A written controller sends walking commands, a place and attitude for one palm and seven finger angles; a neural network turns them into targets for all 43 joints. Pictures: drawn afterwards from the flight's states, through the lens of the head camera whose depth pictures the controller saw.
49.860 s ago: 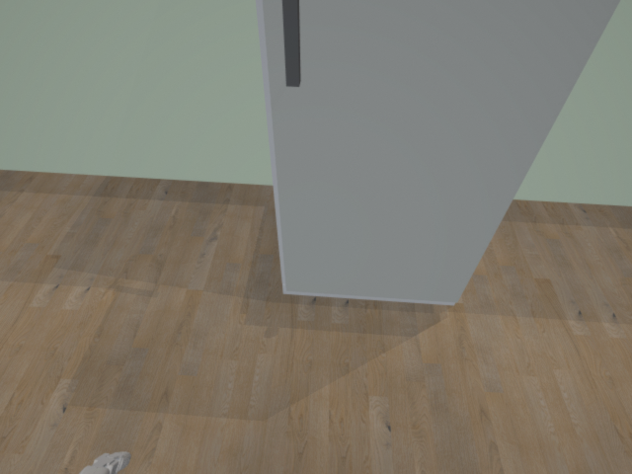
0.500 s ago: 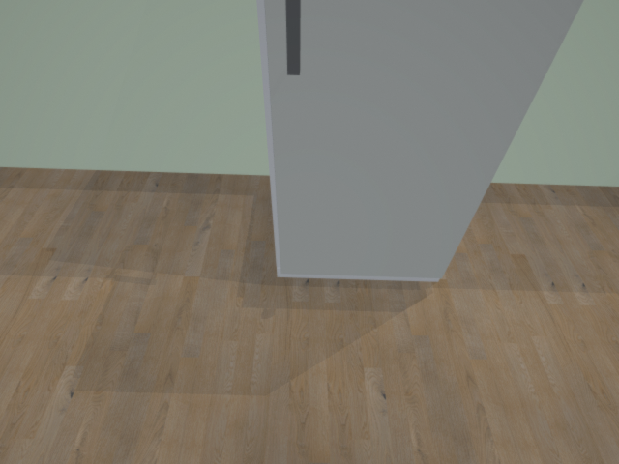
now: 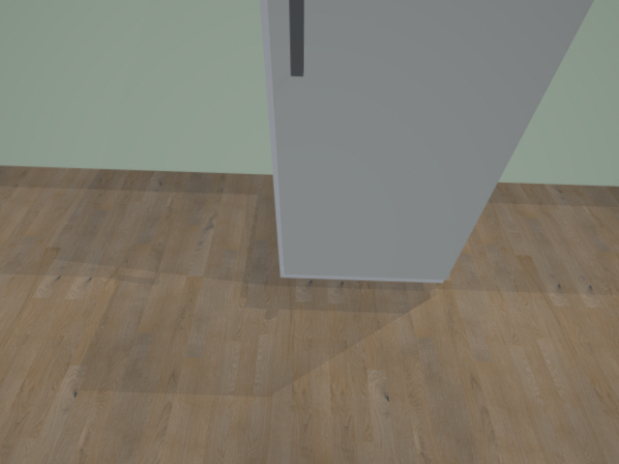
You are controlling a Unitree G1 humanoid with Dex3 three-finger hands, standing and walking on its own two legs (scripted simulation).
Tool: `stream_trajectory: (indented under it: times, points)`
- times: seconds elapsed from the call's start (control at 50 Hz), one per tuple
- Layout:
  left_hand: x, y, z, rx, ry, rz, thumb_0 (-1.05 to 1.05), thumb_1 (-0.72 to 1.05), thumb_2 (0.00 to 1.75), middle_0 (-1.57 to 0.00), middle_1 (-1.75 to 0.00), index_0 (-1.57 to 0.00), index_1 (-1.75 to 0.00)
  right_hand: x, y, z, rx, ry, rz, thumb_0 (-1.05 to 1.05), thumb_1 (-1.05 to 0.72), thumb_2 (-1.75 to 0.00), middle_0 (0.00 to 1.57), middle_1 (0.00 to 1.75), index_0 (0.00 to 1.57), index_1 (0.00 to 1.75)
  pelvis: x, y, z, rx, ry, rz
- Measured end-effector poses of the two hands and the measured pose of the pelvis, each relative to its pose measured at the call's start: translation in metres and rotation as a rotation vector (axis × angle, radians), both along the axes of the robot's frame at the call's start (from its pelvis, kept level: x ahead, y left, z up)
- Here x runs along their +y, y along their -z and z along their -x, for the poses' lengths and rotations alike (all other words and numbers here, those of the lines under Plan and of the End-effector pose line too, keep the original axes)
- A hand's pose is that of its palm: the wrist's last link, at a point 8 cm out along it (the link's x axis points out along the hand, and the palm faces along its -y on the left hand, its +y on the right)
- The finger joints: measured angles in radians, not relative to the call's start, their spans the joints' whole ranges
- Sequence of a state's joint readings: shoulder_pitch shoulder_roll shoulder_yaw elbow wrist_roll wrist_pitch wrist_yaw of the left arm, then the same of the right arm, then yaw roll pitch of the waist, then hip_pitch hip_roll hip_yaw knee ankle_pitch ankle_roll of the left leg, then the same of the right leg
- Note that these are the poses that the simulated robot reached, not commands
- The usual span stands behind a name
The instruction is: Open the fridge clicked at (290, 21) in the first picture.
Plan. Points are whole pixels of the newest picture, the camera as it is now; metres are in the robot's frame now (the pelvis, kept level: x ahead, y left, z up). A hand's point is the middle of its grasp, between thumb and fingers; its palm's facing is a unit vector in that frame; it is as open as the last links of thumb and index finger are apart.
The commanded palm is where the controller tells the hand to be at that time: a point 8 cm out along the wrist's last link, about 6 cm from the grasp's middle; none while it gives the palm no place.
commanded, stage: take the last steps up to it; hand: left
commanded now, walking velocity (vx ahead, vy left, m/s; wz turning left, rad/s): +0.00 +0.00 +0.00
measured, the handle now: out of the picture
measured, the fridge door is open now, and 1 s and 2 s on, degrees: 0 0 0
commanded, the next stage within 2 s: come to a stop and stand still in 1.06 s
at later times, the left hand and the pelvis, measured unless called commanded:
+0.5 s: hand out of the picture +0.05 +0.15 -0.18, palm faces +0.00 -0.98 -0.20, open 7.4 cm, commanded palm none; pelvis +0.07 -0.03 -0.01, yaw +0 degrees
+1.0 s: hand (236, 373) +0.29 +0.14 -0.17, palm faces +0.00 -0.98 -0.20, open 7.3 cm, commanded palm none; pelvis +0.22 -0.04 -0.01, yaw -1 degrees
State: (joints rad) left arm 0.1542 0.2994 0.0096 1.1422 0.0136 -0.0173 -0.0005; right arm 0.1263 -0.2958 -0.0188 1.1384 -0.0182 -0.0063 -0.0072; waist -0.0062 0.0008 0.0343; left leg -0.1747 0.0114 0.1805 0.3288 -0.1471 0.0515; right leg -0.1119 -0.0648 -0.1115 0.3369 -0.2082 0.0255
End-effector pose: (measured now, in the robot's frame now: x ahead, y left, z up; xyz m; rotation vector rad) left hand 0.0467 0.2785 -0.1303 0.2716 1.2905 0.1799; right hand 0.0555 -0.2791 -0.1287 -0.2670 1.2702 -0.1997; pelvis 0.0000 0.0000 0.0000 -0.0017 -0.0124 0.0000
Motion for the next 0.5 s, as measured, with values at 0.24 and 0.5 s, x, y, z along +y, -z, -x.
stream_trajectory:
  times: [0.24,0.5]
  points:
    - [-0.004,-0.002,-0.028,-0.024,0.019,-0.011,0.01,0.91,0.90,-0.20,-0.30,-0.20,-0.29,-0.008,-0.002,-0.020,-0.011,-0.012,0.010,0.00,-0.91,-0.90,0.20,0.30,0.20,0.30,-0.006,0.000,-0.014,0.008,0.004,-0.005]
    - [-0.080,0.023,-0.003,0.144,-0.054,0.099,0.01,0.91,0.90,-0.20,-0.30,-0.20,-0.29,0.024,0.039,0.014,0.196,0.069,-0.153,0.00,-0.91,-0.90,0.20,0.30,0.20,0.30,-0.033,0.015,-0.066,0.019,0.008,-0.013]
